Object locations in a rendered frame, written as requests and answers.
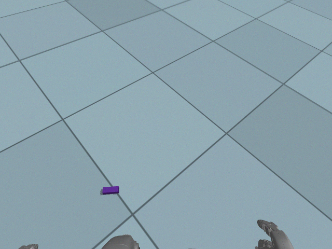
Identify right robot hand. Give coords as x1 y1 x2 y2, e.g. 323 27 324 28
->
255 219 294 249

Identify small box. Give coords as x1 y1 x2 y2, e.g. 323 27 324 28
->
102 186 119 195

